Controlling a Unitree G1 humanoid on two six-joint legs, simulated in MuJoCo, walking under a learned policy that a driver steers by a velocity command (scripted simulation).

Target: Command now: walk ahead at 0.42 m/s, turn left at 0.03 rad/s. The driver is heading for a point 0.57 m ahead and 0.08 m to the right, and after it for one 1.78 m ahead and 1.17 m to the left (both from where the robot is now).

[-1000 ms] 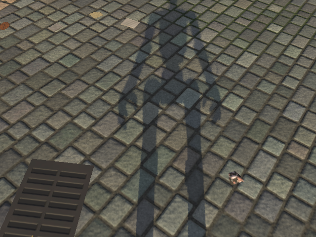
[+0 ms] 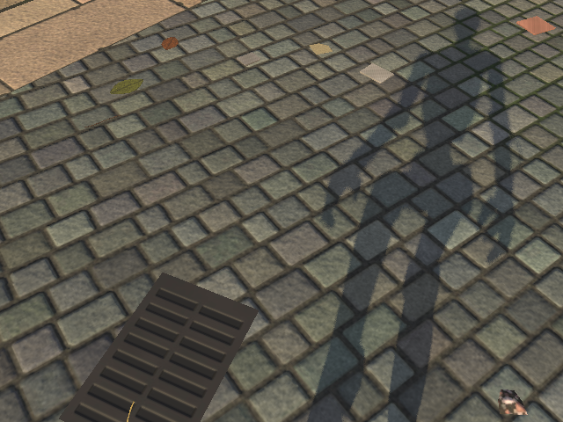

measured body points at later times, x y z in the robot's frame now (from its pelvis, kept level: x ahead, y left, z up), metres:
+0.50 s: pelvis +0.27 -0.06 +0.00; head +0.28 -0.07 +0.45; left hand +0.26 +0.20 -0.14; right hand +0.36 -0.31 -0.14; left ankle +0.34 +0.10 -0.67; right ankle +0.25 -0.11 -0.74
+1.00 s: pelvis +0.49 -0.02 -0.01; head +0.54 +0.00 +0.44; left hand +0.58 +0.25 -0.15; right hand +0.58 -0.28 -0.14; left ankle +0.55 +0.03 -0.74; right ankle +0.52 -0.17 -0.67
